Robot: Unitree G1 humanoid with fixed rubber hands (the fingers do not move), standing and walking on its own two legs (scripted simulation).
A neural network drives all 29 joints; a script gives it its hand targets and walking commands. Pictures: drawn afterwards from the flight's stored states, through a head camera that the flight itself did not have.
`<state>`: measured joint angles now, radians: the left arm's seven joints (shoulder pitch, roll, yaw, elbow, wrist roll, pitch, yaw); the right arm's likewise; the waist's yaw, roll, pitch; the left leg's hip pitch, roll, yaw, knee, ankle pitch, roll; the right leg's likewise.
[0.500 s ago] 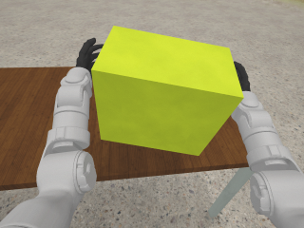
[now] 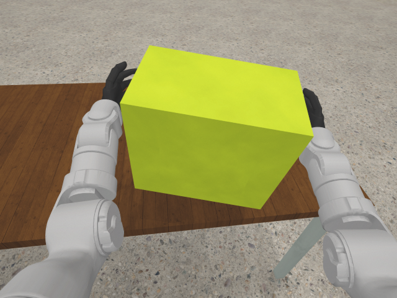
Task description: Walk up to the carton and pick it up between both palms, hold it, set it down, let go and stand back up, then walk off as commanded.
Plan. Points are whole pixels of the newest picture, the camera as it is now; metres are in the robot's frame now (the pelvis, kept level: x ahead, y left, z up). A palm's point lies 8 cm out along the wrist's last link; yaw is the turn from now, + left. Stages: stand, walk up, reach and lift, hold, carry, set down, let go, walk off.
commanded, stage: set down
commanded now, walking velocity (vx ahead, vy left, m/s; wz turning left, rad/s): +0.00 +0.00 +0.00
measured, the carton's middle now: (209, 134) +0.43 -0.01 +0.12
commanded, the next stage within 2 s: none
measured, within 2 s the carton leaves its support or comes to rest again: rests again in 1.84 s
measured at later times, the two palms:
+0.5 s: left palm (115, 110) +0.46 +0.19 +0.17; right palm (299, 136) +0.41 -0.20 +0.14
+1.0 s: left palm (116, 115) +0.46 +0.20 +0.15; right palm (294, 144) +0.41 -0.19 +0.12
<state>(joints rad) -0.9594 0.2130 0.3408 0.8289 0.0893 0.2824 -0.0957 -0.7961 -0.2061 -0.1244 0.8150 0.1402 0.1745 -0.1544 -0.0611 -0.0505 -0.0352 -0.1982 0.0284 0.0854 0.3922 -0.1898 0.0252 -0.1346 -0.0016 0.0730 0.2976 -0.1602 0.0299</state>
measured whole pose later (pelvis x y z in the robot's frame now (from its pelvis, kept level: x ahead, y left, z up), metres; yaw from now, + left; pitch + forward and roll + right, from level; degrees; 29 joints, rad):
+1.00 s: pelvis +0.02 +0.00 +0.00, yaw +0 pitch +1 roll -1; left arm -0.98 0.28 0.33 1.10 0.04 0.08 -0.14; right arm -0.73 -0.06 -0.29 0.83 -0.07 0.11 -0.15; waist -0.06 -0.05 -0.01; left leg -0.20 0.03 0.09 0.39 -0.21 0.03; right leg -0.13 0.00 0.07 0.29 -0.17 0.03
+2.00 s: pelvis +0.02 +0.00 +0.00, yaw +0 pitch +1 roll -1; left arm -0.99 0.29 0.33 1.14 0.09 0.02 -0.17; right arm -0.73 -0.01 -0.38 0.82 -0.15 0.05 -0.14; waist -0.06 -0.07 0.01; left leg -0.20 0.03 0.09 0.39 -0.21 0.02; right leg -0.13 0.00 0.07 0.29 -0.18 0.03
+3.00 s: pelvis +0.02 +0.00 +0.00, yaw +0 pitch +3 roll -1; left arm -0.98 0.37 0.12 1.23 -0.12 -0.06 -0.12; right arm -0.73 -0.01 -0.34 0.95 -0.01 -0.08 -0.18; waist -0.06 -0.03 0.03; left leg -0.24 0.02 0.09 0.39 -0.21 0.02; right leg -0.17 -0.01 0.07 0.29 -0.18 0.03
